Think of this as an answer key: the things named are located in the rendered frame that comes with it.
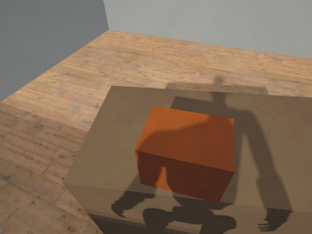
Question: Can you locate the pedestal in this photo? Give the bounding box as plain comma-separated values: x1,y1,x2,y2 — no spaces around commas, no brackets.
63,86,312,234

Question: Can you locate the carton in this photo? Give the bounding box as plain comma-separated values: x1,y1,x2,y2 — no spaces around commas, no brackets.
135,105,235,203

